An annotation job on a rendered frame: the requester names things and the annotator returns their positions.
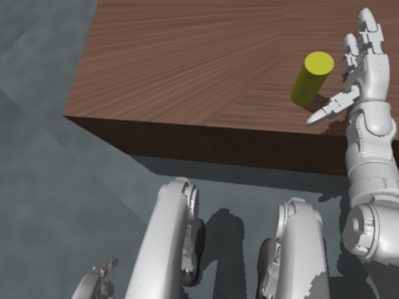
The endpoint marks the can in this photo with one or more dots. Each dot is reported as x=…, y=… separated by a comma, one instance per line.
x=313, y=73

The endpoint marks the right robot arm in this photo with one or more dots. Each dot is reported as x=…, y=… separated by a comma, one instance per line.
x=372, y=227

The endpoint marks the left robot foot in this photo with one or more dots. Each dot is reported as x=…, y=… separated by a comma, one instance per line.
x=191, y=278

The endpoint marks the right robot foot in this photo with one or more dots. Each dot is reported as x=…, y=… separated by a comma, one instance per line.
x=262, y=266

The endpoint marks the right robot hand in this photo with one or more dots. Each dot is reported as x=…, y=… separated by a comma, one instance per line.
x=368, y=68

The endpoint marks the left robot hand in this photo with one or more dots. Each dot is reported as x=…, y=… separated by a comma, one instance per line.
x=91, y=286

